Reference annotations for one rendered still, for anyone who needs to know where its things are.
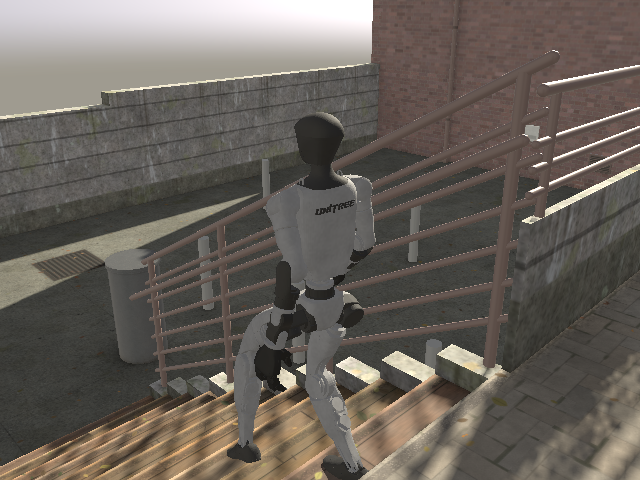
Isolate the robot right upper arm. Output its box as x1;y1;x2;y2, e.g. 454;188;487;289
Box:
343;174;376;251

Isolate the left robot forearm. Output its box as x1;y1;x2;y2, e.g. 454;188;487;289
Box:
264;261;300;350

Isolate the humanoid robot head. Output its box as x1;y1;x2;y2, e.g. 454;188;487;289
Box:
294;112;348;190

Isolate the robot left hand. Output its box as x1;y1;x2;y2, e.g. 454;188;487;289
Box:
254;344;292;392

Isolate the robot left thigh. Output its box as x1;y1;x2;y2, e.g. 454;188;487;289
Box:
238;307;308;378

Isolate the robot left upper arm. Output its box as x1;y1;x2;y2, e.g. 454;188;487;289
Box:
266;186;308;283

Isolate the right robot forearm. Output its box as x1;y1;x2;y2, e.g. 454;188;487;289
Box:
341;247;373;275

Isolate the robot right hand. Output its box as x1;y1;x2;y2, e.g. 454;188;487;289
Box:
333;272;348;286

